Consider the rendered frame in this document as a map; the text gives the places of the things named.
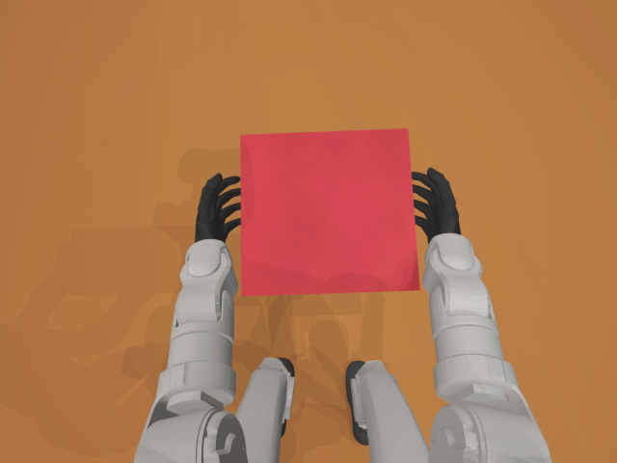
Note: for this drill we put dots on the right robot thigh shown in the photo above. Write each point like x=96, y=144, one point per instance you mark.
x=393, y=433

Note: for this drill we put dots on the robot left upper arm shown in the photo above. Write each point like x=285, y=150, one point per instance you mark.
x=209, y=436

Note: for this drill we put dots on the left robot forearm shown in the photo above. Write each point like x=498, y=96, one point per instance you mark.
x=199, y=374

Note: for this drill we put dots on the carton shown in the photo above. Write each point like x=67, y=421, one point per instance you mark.
x=327, y=212

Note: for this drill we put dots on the robot left shin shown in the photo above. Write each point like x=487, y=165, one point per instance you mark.
x=272, y=363

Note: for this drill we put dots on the robot right upper arm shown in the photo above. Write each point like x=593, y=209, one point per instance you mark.
x=464, y=432

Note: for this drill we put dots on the robot left hand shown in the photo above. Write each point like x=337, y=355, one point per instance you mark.
x=211, y=217

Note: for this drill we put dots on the right robot forearm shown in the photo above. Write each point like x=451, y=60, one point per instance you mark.
x=470, y=363

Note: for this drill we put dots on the robot right hand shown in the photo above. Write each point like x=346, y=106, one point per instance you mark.
x=441, y=212

